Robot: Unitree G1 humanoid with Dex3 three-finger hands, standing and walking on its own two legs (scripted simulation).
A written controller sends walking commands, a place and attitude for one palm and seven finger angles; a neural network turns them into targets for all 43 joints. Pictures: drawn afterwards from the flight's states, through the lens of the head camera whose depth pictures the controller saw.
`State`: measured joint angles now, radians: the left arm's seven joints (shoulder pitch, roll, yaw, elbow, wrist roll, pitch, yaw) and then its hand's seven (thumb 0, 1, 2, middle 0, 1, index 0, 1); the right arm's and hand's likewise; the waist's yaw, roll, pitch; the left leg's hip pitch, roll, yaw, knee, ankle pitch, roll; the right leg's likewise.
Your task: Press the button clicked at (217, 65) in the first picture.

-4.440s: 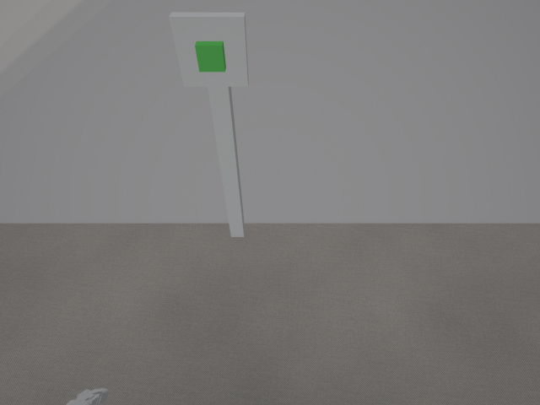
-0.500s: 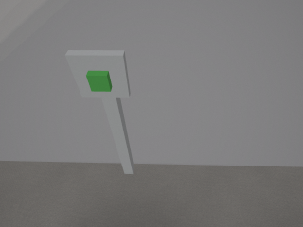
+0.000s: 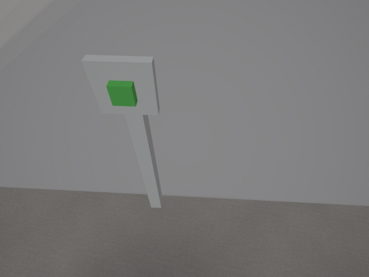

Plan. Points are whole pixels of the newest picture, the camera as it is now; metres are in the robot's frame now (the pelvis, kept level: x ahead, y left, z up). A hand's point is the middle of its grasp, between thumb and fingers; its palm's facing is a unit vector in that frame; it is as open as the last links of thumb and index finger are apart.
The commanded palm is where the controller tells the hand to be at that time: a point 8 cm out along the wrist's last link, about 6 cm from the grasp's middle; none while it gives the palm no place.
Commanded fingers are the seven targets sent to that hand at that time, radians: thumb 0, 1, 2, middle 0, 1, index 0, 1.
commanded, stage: look again from close up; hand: left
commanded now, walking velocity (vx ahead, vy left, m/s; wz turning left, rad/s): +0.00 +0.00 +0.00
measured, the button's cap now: (123, 93) +0.55 +0.21 +0.09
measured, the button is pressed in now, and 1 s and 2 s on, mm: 0 0 0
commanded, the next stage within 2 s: shuffle to correct the standing spot in 0.40 s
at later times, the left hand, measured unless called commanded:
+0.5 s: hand out of the picture -0.03 +0.23 -0.18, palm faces +0.03 -0.98 -0.19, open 7.4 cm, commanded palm none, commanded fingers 0.00 0.90 0.90 -0.20 -0.30 -0.20 -0.30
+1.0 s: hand out of the picture -0.04 +0.17 -0.20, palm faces +0.10 -0.99 -0.11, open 7.4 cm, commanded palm none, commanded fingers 0.00 0.90 0.90 -0.20 -0.30 -0.20 -0.30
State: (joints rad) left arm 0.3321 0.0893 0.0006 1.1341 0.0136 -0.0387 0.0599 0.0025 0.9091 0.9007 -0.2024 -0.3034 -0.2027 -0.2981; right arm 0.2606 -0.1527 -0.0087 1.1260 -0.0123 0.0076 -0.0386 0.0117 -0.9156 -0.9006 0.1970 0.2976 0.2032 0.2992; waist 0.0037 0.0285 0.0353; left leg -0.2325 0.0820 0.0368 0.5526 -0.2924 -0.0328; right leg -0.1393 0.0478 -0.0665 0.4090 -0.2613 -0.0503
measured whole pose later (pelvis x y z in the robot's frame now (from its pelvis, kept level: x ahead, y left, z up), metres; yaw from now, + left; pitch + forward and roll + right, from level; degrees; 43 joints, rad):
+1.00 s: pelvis +0.04 +0.03 -0.02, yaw +1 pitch +0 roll -1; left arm 0.46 0.12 0.02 1.12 0.02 -0.03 0.03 0.00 0.91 0.90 -0.20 -0.30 -0.20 -0.30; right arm 0.31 -0.13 -0.01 1.10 -0.02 -0.04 -0.02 0.02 -0.92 -0.90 0.20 0.30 0.20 0.30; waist 0.02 -0.05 0.00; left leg -0.28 0.01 0.10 0.64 -0.35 0.05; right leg -0.17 0.00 -0.06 0.61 -0.42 -0.02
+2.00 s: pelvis +0.05 +0.02 -0.01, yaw +1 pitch -1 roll +0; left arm 0.37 0.14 -0.02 1.11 0.01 0.00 0.03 0.00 0.91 0.90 -0.20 -0.30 -0.20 -0.30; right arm 0.33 -0.18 0.01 1.03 -0.02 -0.01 -0.01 0.02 -0.92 -0.90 0.20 0.30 0.20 0.30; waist 0.00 0.05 0.00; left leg -0.19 -0.01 0.10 0.50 -0.30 0.04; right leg -0.28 -0.06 -0.07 0.52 -0.23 0.01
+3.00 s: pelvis +0.05 -0.01 -0.06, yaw +2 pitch +10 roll +1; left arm 0.47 0.14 0.08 0.09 -0.24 -0.52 -0.33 0.01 0.91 0.90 -0.52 -0.65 -0.52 -0.65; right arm 0.09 -0.30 -0.09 0.49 0.03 -0.24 -0.01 0.01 -0.91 -0.90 0.20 0.30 0.20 0.30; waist 0.02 -0.04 -0.12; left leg -0.65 0.03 0.04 0.99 -0.51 -0.02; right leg -0.75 -0.05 -0.09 1.01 -0.45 -0.05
